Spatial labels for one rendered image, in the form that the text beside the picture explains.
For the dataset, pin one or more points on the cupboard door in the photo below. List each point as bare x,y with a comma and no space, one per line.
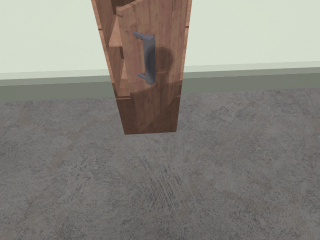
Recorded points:
166,21

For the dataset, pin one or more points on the handle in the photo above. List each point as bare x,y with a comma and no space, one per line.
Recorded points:
149,57

